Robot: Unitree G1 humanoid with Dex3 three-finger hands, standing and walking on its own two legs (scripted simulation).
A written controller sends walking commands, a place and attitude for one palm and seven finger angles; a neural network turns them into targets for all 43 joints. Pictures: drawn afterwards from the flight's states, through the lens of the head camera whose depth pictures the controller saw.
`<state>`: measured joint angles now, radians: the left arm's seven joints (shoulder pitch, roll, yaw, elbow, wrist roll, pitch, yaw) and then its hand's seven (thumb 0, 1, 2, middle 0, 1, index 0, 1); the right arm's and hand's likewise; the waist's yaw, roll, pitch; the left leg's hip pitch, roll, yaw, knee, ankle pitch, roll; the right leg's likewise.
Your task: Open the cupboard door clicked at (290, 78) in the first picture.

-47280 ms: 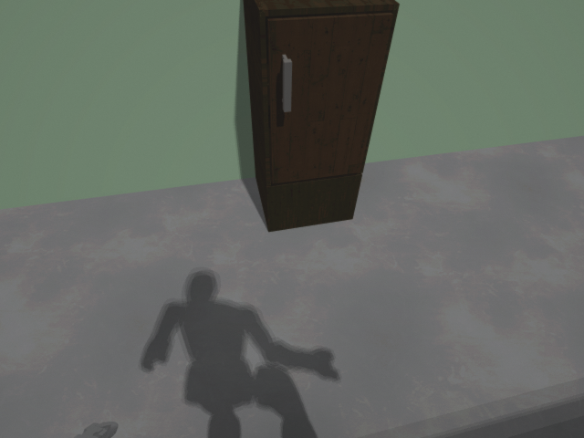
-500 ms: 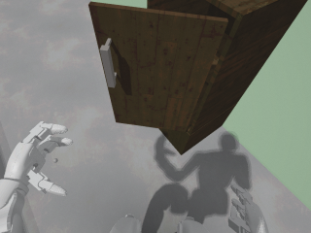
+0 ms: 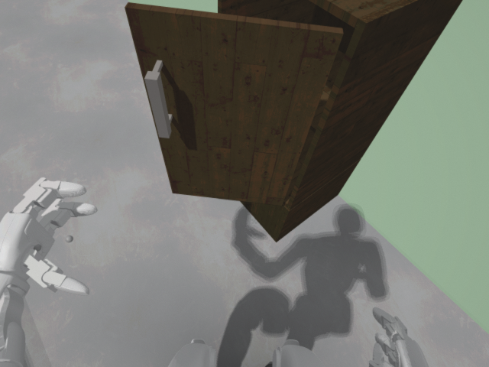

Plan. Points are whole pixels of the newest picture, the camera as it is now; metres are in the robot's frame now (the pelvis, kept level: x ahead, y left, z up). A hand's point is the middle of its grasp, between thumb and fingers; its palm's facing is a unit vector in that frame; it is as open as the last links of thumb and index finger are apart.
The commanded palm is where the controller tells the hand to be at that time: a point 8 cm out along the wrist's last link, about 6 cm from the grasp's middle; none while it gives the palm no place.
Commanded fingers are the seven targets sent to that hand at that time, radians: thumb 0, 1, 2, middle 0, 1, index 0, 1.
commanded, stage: raise the hand with hooked fingers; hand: left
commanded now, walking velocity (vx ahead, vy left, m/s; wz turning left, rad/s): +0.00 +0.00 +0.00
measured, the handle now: (162, 101) +0.60 +0.20 +0.03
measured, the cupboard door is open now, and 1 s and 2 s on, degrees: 46 46 46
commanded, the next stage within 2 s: move the hooked fingers beside the handle in 0.16 s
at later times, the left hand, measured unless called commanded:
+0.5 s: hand (81, 222) +0.31 +0.26 +0.05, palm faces -0.05 -1.00 -0.03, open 14.0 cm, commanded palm +0.30 +0.31 +0.05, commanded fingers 0.00 -0.50 0.30 -0.30 -1.20 -0.30 -1.20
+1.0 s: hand (100, 173) +0.41 +0.26 +0.04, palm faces -0.06 -1.00 -0.02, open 14.0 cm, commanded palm +0.39 +0.32 +0.05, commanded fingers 0.00 -0.50 0.30 -0.30 -1.20 -0.30 -1.20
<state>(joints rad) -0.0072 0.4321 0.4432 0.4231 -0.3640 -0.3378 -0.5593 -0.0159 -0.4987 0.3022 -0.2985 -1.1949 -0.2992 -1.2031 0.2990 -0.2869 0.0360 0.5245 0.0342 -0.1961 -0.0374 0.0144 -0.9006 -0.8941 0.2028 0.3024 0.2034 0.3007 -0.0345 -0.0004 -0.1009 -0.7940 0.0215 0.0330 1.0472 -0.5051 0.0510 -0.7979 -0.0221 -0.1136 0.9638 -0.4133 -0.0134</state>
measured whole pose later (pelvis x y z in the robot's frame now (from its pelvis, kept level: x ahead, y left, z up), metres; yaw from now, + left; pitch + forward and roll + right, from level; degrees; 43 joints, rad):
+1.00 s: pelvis +0.00 -0.01 -0.01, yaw -1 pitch +20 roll -3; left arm -0.53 0.59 0.51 0.93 -0.25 -0.36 -0.60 -0.02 -0.50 0.30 -0.30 -1.20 -0.30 -1.20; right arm 0.33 -0.30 0.05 0.58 0.03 -0.10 -0.05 0.01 -0.90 -0.89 0.20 0.30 0.20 0.30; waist -0.09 0.00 -0.10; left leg -0.94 0.04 0.04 1.11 -0.51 0.04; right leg -0.95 -0.01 -0.11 1.03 -0.42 -0.03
